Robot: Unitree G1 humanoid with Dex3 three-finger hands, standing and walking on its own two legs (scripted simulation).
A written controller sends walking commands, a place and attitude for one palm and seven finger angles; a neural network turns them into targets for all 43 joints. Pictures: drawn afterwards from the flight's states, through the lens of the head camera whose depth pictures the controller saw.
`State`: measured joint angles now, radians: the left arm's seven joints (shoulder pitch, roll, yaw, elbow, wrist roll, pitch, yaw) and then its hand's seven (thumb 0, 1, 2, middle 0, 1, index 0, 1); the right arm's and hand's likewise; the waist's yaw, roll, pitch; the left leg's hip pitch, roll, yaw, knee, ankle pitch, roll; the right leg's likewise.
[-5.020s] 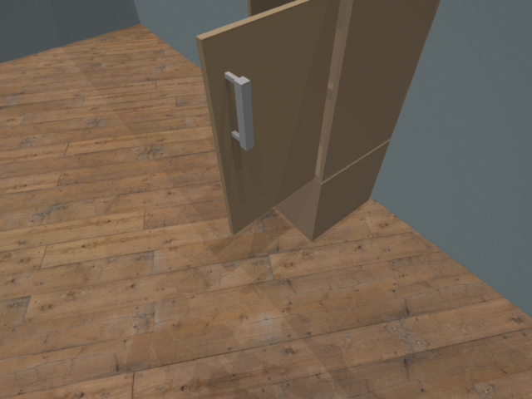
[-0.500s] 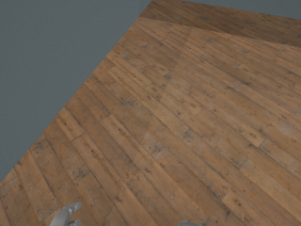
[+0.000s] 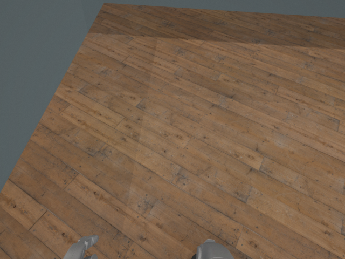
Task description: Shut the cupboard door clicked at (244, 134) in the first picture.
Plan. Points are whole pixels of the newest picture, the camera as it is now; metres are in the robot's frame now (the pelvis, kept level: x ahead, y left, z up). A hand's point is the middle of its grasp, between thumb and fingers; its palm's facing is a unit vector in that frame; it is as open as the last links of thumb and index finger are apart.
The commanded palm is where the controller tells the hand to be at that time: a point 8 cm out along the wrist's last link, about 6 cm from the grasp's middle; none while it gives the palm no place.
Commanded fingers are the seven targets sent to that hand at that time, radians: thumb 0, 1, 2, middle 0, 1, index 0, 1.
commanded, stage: walk around to get in front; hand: left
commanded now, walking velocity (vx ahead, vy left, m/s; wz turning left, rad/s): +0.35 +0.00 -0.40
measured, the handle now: out of the picture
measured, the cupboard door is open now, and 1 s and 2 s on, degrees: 93 93 93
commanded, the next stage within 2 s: walk to a spot facing it in 0.12 s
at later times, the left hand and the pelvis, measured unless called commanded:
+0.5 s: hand (119, 210) +0.26 +0.17 -0.20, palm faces +0.03 -0.98 -0.19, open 7.3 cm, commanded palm none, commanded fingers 0.00 0.90 0.90 -0.20 -0.30 -0.20 -0.30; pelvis +0.24 -0.02 -0.01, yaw +0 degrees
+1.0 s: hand (132, 190) +0.32 +0.13 -0.17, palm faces +0.34 -0.91 -0.23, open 7.3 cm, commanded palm none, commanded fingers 0.00 0.90 0.90 -0.20 -0.30 -0.20 -0.30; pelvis +0.32 -0.07 +0.00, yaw +21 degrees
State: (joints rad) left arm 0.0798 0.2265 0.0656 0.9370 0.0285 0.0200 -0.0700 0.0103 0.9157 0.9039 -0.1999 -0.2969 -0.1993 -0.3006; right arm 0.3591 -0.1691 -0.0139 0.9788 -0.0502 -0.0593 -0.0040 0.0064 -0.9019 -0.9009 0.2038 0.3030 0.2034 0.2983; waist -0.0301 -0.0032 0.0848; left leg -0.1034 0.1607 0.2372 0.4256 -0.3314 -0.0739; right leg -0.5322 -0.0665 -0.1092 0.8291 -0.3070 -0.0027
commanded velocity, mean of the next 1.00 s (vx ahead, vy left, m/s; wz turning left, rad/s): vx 0.06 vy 0.00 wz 0.43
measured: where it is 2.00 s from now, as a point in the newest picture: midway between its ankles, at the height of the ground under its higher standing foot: (190, 212)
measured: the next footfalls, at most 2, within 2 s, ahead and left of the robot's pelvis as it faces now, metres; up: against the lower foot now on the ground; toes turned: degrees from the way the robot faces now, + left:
right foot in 0.08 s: +0.16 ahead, -0.13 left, +0.00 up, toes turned -9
left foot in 0.42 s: +0.33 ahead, +0.08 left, +0.00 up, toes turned +5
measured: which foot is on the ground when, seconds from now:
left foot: down 0.00-0.08, up 0.10-0.40, down 0.42-0.76, up 0.78-1.00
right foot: up 0.00-0.06, down 0.08-0.44, up 0.46-0.74, down 0.76-1.00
